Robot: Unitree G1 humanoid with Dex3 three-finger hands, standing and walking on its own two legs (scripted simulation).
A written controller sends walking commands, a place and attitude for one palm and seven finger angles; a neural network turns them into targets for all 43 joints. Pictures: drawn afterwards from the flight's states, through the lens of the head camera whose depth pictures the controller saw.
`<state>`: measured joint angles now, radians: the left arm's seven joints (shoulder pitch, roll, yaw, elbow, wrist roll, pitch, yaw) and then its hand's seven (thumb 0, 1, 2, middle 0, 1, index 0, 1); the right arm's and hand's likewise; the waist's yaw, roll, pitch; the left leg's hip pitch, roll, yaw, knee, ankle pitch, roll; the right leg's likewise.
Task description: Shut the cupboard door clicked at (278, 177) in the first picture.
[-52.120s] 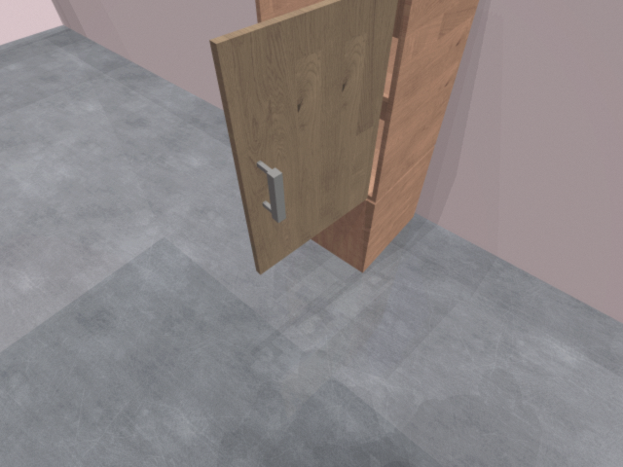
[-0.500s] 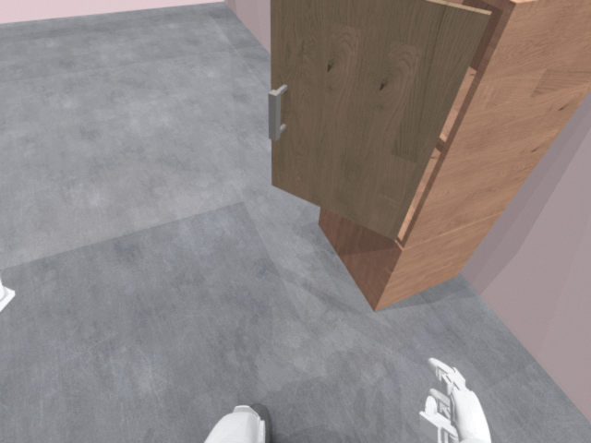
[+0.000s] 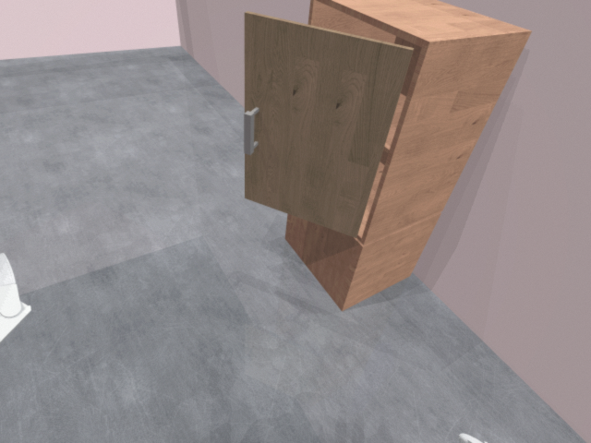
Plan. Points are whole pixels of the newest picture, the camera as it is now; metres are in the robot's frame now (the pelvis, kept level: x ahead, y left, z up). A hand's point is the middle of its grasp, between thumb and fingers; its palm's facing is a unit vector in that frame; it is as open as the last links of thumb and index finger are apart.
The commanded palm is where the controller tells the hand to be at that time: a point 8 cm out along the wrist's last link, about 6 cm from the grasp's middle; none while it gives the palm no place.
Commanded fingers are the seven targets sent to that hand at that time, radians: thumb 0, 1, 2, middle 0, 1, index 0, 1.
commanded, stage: stop stepping back and stand still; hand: left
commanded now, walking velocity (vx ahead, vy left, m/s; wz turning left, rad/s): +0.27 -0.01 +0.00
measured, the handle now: (252, 130) +0.96 +0.19 -0.05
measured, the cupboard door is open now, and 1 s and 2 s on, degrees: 35 35 35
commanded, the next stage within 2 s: let the arm hang, fingers relaxed in 1.16 s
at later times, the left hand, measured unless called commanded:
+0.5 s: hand out of the picture +0.10 +0.29 +0.19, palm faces +0.53 -0.71 -0.47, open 7.4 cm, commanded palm +0.06 +0.31 +0.18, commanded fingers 0.00 0.90 0.90 -0.20 -0.30 -0.20 -0.30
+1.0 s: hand (15, 318) +0.17 +0.28 +0.18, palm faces +0.39 -0.72 -0.57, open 7.4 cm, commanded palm +0.11 +0.32 +0.18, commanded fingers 0.00 0.90 0.90 -0.20 -0.30 -0.20 -0.30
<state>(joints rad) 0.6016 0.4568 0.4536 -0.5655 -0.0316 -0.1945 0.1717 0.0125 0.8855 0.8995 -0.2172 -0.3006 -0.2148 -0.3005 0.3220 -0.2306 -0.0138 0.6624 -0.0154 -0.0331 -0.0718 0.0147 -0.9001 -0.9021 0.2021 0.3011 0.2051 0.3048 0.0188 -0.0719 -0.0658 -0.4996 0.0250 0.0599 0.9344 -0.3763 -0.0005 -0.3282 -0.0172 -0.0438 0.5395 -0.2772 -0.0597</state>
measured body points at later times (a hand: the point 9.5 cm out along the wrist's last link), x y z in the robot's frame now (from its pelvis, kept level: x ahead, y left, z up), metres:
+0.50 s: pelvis -0.08 +0.01 +0.00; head -0.10 +0.00 +0.45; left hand +0.07 +0.32 +0.21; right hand +0.06 -0.22 -0.11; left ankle -0.02 +0.13 -0.67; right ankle -0.11 -0.07 -0.74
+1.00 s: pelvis -0.03 +0.02 +0.00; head -0.01 +0.01 +0.45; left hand +0.14 +0.32 +0.21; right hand +0.13 -0.19 -0.10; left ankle -0.03 +0.15 -0.73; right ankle -0.08 -0.07 -0.74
